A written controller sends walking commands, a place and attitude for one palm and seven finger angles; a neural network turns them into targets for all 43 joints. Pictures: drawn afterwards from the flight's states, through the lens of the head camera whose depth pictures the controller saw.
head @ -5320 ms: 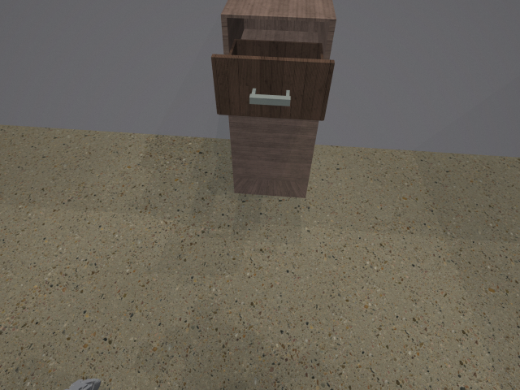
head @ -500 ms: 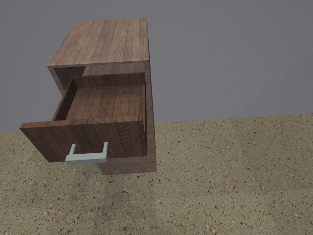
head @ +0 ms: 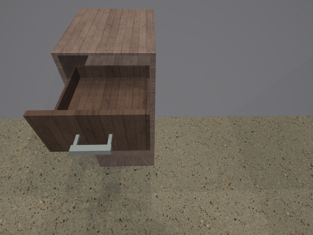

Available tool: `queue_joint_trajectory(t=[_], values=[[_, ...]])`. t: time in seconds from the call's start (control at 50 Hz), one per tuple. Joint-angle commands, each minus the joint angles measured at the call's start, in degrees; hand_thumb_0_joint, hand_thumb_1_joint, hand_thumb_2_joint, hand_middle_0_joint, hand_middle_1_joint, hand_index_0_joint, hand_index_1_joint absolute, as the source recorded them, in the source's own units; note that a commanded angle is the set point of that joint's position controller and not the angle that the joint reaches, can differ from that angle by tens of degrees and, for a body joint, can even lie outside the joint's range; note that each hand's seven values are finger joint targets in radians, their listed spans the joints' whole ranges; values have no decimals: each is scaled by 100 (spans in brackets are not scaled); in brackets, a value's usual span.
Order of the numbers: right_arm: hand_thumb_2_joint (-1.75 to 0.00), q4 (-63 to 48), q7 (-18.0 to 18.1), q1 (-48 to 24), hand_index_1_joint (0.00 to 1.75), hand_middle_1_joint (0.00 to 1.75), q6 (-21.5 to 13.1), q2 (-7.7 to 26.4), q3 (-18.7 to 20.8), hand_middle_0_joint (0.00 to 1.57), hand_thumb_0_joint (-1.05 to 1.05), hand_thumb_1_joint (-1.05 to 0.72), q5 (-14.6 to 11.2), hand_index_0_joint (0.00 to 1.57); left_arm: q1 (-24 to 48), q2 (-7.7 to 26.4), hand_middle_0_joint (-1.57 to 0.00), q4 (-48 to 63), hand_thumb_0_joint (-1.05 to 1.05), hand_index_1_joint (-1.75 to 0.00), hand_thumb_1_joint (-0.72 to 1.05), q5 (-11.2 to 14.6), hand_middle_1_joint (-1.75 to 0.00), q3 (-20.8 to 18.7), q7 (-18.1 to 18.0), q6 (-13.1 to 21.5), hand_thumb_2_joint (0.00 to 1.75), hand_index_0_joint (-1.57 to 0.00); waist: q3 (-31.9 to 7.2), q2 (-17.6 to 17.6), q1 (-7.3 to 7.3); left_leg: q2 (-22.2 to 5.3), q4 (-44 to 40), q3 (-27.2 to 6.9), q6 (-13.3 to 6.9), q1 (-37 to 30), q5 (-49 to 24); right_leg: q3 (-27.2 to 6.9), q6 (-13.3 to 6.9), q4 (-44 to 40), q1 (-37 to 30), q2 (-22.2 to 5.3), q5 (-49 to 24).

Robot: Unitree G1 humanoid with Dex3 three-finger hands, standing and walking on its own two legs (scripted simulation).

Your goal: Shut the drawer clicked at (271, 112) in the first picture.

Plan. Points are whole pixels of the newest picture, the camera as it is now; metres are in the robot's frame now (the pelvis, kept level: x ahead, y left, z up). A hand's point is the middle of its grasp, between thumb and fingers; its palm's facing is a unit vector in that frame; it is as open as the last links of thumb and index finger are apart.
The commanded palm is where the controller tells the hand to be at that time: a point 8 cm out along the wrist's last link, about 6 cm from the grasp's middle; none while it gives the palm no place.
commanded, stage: look again from close up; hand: left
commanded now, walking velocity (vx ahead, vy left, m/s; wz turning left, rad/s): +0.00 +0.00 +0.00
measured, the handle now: (92, 143) +0.36 +0.21 +0.01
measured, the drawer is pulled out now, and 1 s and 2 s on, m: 0.30 0.30 0.30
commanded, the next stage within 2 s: shuffle to correct the standing spot in 0.42 s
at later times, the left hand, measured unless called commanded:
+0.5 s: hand out of the picture +0.03 +0.22 -0.17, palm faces +0.01 -0.97 -0.23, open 7.4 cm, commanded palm none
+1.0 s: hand out of the picture +0.03 +0.17 -0.19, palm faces +0.11 -0.98 -0.17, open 7.4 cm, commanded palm none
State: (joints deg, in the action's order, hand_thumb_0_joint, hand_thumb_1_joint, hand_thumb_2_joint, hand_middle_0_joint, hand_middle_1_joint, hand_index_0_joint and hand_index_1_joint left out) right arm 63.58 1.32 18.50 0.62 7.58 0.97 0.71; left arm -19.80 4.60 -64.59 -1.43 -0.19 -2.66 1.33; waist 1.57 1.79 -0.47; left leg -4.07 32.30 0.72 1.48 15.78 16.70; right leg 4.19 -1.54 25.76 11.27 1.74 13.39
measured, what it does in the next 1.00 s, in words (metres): shifts its weight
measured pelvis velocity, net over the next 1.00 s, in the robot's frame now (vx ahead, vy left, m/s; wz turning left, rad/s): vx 0.08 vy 0.01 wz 0.06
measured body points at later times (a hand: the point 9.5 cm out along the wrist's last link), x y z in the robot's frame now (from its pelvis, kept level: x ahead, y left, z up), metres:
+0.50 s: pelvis +0.02 +0.04 +0.00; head +0.04 +0.03 +0.45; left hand +0.03 +0.28 -0.15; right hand +0.03 -0.18 -0.16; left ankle +0.02 +0.13 -0.74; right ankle +0.00 -0.11 -0.74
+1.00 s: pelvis +0.08 +0.01 -0.01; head +0.10 +0.02 +0.44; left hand +0.03 +0.22 -0.17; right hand +0.10 -0.22 -0.16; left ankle +0.02 +0.12 -0.73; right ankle +0.01 -0.11 -0.73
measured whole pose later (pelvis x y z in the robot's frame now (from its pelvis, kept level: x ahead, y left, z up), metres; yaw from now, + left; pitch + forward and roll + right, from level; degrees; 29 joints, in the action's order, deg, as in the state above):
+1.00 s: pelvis +0.08 +0.01 -0.01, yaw +3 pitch +0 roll +0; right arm 63.8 2.3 14.6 -1.1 8.6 -0.1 0.7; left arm -20.0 7.6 -64.4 -1.0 -0.7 -2.6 0.6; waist 2.8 -1.4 0.4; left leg -0.5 33.9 2.1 0.1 10.6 21.7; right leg 6.2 0.3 36.1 8.9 -3.0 23.5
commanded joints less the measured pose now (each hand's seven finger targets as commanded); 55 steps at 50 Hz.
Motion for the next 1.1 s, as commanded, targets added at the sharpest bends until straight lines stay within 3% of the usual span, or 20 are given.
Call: queue_joint_trajectory(t=[0.0,0.06,0.12,0.18,0.38,0.5,0.56,0.62,0.66,0.72,0.76,0.82,0.86,0.88,0.9,0.92,0.96,0.98,1.02,1.08], values=[[-90,-421,-34,586,30,30,-208,285,-1,20,0,-90,13,20,55,873,-20,480,0,-30,90,38,-30,-135,-39,155,90,-20,18,-174,-221,-46,-462,-128,-192,-394,-489,-728,-278,-369,676,-871,258],[-90,-545,-1,296,30,30,-226,520,0,20,0,-90,28,20,-156,780,-20,503,0,-30,90,15,-30,-99,-14,-16,90,-20,613,608,36,-297,-1156,-692,-384,562,68,-442,-105,-62,378,-528,650],[-90,-617,6,208,30,30,-226,679,-6,20,0,-90,24,20,-236,737,-20,477,0,-30,90,25,-30,-52,29,-40,90,-20,664,36,96,-266,-1522,-865,-444,720,700,-392,-53,9,185,-513,477],[-90,-604,-3,152,30,30,-236,767,2,20,0,-90,30,20,-214,786,-20,530,0,-30,90,23,-30,-47,52,-56,90,-20,596,103,122,-277,-1743,-905,-463,623,777,-356,-15,49,128,-543,345],[-90,-373,14,114,30,30,-302,856,-68,20,0,-90,-1,20,-43,1014,-20,483,0,-30,90,64,-30,-38,52,-29,90,-20,70,-135,85,-171,-1250,-504,-423,-288,-1408,-431,70,-75,-123,-720,-456],[-90,-219,28,22,30,30,-286,816,-85,20,0,-90,-14,20,-27,1046,-20,387,0,-30,90,70,-30,-32,33,-24,90,-20,87,-209,73,-132,-1100,-351,-391,-506,-1773,-504,73,-150,-141,-784,-764],[-90,-159,12,28,30,30,-235,823,-73,20,0,-90,11,20,-44,1018,-20,326,0,-30,90,42,-30,-39,60,-57,90,-20,166,-224,40,-187,-1226,-490,-465,-444,-655,-289,70,-14,-28,-672,115],[-90,-190,-1,-43,30,30,-186,882,-13,20,0,-90,34,20,-91,935,-20,333,0,-30,90,-4,-30,-41,103,-75,90,-20,583,122,49,-293,-1531,-811,-593,-48,573,-108,47,155,263,-582,731],[-90,-214,-3,-12,30,30,-186,869,15,20,0,-90,40,20,-145,949,-20,347,0,-30,90,-21,-30,-61,124,-52,90,-20,543,75,53,-337,-1500,-921,-672,-54,568,-44,22,242,293,-555,694],[-90,-245,18,28,30,30,-242,812,22,20,0,-90,37,20,-327,938,-20,319,0,-30,90,-12,-30,-95,130,10,90,-20,337,15,88,-241,-1012,-752,-706,-55,-364,-97,-31,279,83,-649,230],[-90,-266,32,25,30,30,-261,692,17,20,0,-90,34,20,-461,1032,-20,270,0,-30,90,0,-30,-141,121,34,90,-20,212,-359,107,-24,-475,-383,-621,108,-964,-209,-111,189,-256,-804,-258],[-90,-352,32,-110,30,30,-283,461,-26,20,0,-90,42,20,-806,1181,-20,139,0,-30,90,6,-30,-221,77,64,90,-20,147,-1081,190,366,487,256,-419,676,-487,-778,-382,-58,-839,-1344,-1645],[-90,-374,47,-256,30,30,-248,326,-65,20,0,-90,29,20,-763,1125,-20,157,0,-30,90,14,-30,-204,31,60,90,-20,295,-1071,170,314,408,329,-298,644,107,-838,-540,22,-797,-1585,-3187],[-90,-307,55,-188,30,30,-249,309,-86,20,0,-90,4,20,-643,1066,-20,184,0,-30,90,11,-30,-180,11,55,90,-20,300,-746,71,238,-46,296,-271,250,-414,-589,-428,334,-638,-1446,-3918],[-90,-185,65,37,30,30,-258,376,-82,20,0,-90,-4,20,-515,1039,-20,229,0,-30,90,30,-30,-154,-1,57,90,-20,150,-385,-39,163,-347,212,-286,-327,-1883,-241,-186,723,-476,-1140,-4322],[-90,-57,104,306,30,30,-271,588,-42,20,0,-90,5,20,-406,1020,-20,288,0,-30,90,67,-30,-142,-21,64,90,-20,-123,-12,-99,-6,-123,60,-358,-901,-3696,-47,14,986,-303,-921,-4063],[-90,0,169,461,30,30,-232,802,31,20,0,-90,-48,20,-250,1032,-20,405,0,-30,90,118,-30,-170,-76,44,90,-20,-385,517,-114,-362,27,-147,-510,-1580,-5979,97,183,1089,59,-730,-2708],[-90,-50,179,369,30,30,-203,881,57,20,0,-90,-62,20,-157,999,-20,461,0,-30,90,127,-30,-190,-90,2,90,-20,-247,619,-60,-520,-55,-296,-600,-1610,-6392,88,214,996,233,-658,-1583],[-90,-198,178,101,30,30,-176,891,96,20,0,-90,-52,20,-156,887,-20,518,0,-30,90,111,-30,-219,-86,-58,90,-20,71,442,52,-561,-222,-378,-685,-1445,-6060,23,207,586,290,-609,-639],[-90,-452,167,-141,30,30,-139,753,139,20,0,-90,-32,20,-502,1083,-20,483,0,-30,90,36,-30,-284,-82,-39,90,-20,37,-329,151,-83,41,88,-392,-696,-3958,-278,83,501,-373,-1033,-3673]])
